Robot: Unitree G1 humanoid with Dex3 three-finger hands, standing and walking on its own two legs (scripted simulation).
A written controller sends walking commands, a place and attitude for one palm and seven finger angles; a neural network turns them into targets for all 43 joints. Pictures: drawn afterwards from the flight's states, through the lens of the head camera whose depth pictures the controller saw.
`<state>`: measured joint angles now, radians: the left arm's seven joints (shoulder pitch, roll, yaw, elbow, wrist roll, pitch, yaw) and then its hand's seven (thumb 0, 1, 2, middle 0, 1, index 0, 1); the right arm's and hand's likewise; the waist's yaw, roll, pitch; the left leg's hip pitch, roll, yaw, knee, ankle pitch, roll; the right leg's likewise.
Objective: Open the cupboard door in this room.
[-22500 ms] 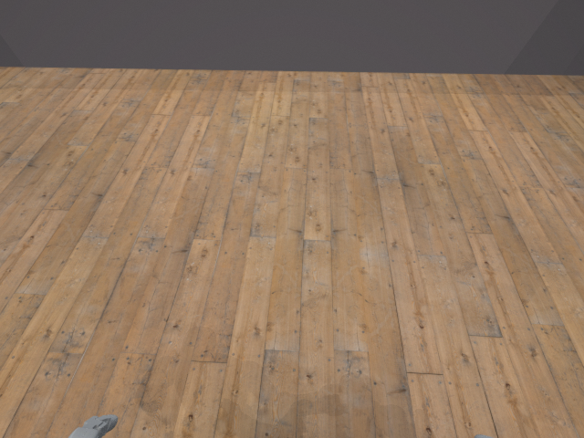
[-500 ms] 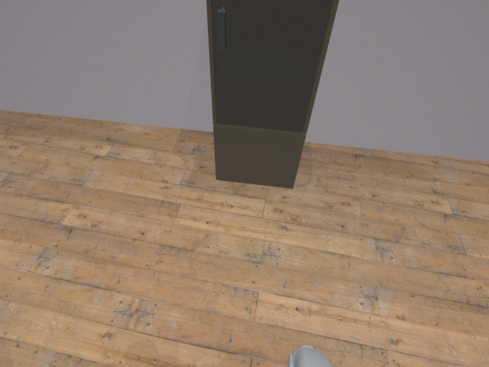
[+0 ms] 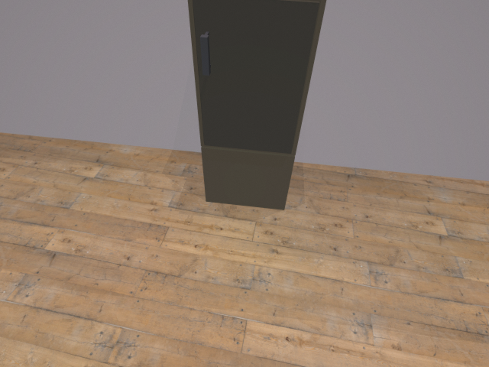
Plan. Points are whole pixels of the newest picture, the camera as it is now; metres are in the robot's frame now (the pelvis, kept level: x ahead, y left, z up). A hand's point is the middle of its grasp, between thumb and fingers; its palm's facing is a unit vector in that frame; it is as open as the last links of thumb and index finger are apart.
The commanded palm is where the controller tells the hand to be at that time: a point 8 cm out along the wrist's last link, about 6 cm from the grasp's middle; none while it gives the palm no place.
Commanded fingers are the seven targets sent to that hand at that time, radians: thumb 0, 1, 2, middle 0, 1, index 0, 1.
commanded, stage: stand and wait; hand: left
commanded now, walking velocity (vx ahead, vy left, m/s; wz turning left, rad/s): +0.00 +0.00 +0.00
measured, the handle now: (206, 53) +1.06 +0.18 +0.07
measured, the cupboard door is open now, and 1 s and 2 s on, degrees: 0 0 0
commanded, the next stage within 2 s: look at it before walking up in 0.04 s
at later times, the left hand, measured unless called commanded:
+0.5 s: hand out of the picture -0.03 +0.14 -0.17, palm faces +0.04 -0.99 -0.13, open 7.4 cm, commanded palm none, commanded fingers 0.00 0.90 0.90 -0.20 -0.30 -0.20 -0.30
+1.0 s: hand out of the picture +0.02 +0.17 -0.18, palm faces +0.03 -0.99 -0.16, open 7.4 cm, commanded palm none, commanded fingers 0.00 0.90 0.90 -0.20 -0.30 -0.20 -0.30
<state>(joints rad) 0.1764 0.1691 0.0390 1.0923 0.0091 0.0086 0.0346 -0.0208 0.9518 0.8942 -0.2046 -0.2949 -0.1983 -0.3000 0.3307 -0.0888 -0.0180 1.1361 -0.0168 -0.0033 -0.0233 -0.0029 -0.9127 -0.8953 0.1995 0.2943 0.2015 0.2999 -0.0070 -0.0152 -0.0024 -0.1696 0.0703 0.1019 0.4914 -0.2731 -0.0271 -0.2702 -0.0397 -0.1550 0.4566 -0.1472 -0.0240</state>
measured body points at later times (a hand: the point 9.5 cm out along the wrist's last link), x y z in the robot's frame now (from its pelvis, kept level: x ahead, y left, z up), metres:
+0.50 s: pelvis +0.02 +0.01 +0.01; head +0.02 +0.01 +0.46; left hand -0.03 +0.20 -0.16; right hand -0.02 -0.19 -0.16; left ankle +0.00 +0.13 -0.74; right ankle +0.07 -0.10 -0.74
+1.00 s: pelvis +0.05 +0.01 +0.00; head +0.05 +0.01 +0.45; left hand +0.02 +0.22 -0.16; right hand -0.02 -0.18 -0.16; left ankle +0.00 +0.13 -0.74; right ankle +0.07 -0.10 -0.74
